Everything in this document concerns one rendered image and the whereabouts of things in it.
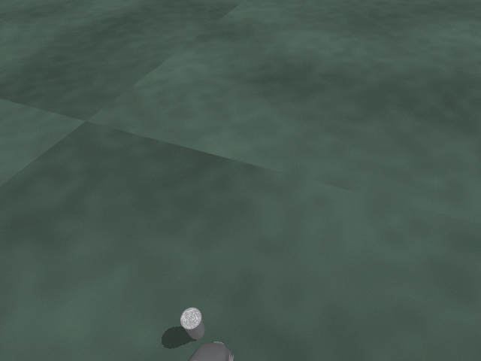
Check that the cup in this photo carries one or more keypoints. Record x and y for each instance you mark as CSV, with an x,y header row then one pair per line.
x,y
192,322

